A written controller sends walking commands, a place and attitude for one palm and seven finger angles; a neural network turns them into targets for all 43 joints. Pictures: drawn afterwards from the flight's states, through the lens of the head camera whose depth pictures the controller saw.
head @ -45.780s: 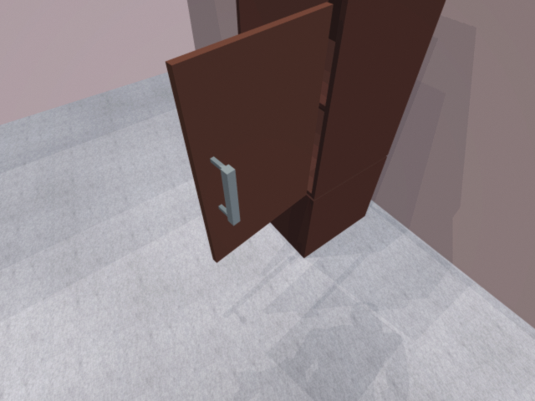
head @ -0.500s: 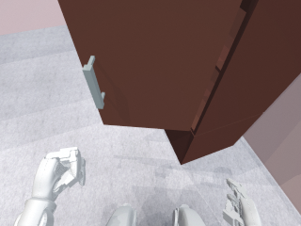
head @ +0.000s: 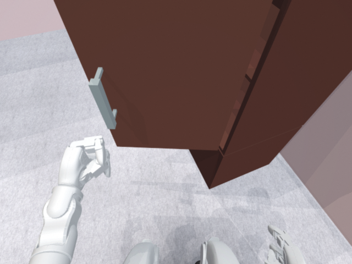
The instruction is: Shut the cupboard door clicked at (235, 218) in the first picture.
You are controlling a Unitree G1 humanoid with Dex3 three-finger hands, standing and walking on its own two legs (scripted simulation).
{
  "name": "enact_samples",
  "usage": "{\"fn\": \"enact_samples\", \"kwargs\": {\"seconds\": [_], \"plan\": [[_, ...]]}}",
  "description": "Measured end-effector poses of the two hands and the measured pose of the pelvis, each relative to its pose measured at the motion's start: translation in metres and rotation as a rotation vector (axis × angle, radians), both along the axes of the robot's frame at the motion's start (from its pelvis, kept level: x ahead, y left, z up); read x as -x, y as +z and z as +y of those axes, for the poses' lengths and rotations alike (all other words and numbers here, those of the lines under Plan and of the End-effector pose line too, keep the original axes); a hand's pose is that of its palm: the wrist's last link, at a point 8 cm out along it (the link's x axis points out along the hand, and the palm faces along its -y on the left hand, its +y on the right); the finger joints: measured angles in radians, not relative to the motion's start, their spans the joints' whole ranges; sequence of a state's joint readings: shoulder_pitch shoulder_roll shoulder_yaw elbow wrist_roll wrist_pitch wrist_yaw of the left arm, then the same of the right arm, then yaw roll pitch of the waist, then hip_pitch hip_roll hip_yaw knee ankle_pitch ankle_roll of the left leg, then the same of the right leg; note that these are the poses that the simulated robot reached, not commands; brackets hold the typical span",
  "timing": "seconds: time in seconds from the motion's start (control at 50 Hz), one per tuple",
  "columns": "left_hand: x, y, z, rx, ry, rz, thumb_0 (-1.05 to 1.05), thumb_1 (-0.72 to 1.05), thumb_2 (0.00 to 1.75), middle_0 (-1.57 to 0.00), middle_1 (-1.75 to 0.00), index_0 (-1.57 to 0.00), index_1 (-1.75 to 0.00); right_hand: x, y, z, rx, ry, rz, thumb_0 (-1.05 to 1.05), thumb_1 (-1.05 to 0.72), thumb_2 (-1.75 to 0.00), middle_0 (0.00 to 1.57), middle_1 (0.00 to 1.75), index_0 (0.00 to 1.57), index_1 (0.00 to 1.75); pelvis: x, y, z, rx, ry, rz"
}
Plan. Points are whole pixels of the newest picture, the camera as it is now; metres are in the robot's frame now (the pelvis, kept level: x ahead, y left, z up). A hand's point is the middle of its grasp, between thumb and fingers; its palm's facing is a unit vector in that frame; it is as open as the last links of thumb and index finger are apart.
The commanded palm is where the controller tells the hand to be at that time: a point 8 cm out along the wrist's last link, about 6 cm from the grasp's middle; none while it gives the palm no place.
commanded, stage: bring the fist close to the handle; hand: left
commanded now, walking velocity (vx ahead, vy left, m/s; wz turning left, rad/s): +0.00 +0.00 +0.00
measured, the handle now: (106, 100) +0.50 +0.21 +0.04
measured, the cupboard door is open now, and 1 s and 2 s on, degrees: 65 65 55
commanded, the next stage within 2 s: push the door shut along its arc in 0.78 s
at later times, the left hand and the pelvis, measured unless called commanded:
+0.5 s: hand (122, 128) +0.41 +0.15 +0.05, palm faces -0.01 -1.00 -0.03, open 3.1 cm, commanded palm +0.37 +0.20 +0.05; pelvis +0.00 +0.00 +0.00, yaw -1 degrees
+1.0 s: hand (118, 132) +0.40 +0.16 +0.05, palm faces -0.04 -1.00 -0.04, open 3.1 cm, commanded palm +0.38 +0.21 +0.05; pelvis -0.01 +0.00 +0.00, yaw -1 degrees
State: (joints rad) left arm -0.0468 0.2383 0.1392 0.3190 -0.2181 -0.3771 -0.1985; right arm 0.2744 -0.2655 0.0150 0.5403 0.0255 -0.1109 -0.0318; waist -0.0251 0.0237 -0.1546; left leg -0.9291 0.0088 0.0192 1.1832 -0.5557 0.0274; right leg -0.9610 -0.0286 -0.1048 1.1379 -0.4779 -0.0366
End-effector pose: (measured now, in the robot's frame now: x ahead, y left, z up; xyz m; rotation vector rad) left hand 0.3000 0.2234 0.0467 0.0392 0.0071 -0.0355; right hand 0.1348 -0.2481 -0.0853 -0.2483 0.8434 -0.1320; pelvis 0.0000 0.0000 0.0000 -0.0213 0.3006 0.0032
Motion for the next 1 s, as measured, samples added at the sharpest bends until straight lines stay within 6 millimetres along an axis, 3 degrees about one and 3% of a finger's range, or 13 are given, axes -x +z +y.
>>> {"fn": "enact_samples", "kwargs": {"seconds": [0.06,0.14,0.26,0.38,0.5,0.7,0.84,1.0], "plan": [[-0.011,-0.006,-0.008,0.013,-0.023,0.019,0.02,0.91,0.90,-1.30,-1.51,-1.30,-1.50,0.002,-0.001,-0.001,0.008,-0.010,0.012,0.01,-0.91,-0.90,0.20,0.30,0.20,0.30,0.001,0.000,0.001,0.000,-0.001,0.003],[-0.028,0.002,-0.017,0.023,-0.015,-0.034,0.02,0.90,0.90,-1.30,-1.50,-1.30,-1.50,0.005,-0.003,-0.002,0.012,-0.018,0.026,0.01,-0.91,-0.90,0.20,0.30,0.20,0.30,0.001,0.000,0.002,-0.004,-0.006,0.011],[-0.055,0.010,-0.016,-0.002,0.017,-0.056,0.02,0.90,0.90,-1.30,-1.50,-1.30,-1.50,0.013,-0.008,-0.001,-0.009,-0.029,0.066,0.01,-0.91,-0.90,0.20,0.30,0.20,0.30,0.001,0.001,0.001,-0.010,-0.013,0.018],[-0.072,0.001,-0.018,-0.001,0.017,0.010,0.02,0.90,0.90,-1.30,-1.50,-1.30,-1.50,0.028,-0.012,-0.003,-0.019,-0.053,0.120,0.01,-0.91,-0.90,0.20,0.30,0.20,0.30,0.001,0.003,-0.001,-0.012,-0.015,0.025],[-0.086,0.007,-0.023,0.011,0.027,-0.045,0.02,0.90,0.90,-1.30,-1.50,-1.30,-1.50,0.046,-0.016,-0.010,-0.008,-0.076,0.179,0.01,-0.91,-0.90,0.20,0.30,0.20,0.30,0.000,0.002,-0.003,-0.016,-0.022,0.037],[-0.075,0.000,-0.015,0.003,0.038,0.009,0.02,0.90,0.90,-1.30,-1.50,-1.30,-1.50,0.058,-0.013,-0.017,-0.013,-0.106,0.216,0.01,-0.91,-0.90,0.20,0.30,0.20,0.30,-0.001,0.007,-0.005,-0.022,-0.029,0.029],[-0.074,0.006,-0.013,0.006,0.034,-0.058,0.02,0.90,0.90,-1.30,-1.50,-1.30,-1.50,0.050,-0.012,-0.019,0.008,-0.085,0.196,0.01,-0.91,-0.90,0.20,0.30,0.20,0.30,0.003,0.005,-0.006,-0.018,-0.020,0.028],[-0.079,0.002,-0.013,0.003,0.000,-0.011,0.02,0.90,0.90,-1.30,-1.50,-1.30,-1.50,0.040,-0.011,-0.015,0.003,-0.080,0.159,0.01,-0.91,-0.90,0.20,0.30,0.20,0.30,0.006,0.004,-0.004,-0.016,-0.018,0.026]]}}
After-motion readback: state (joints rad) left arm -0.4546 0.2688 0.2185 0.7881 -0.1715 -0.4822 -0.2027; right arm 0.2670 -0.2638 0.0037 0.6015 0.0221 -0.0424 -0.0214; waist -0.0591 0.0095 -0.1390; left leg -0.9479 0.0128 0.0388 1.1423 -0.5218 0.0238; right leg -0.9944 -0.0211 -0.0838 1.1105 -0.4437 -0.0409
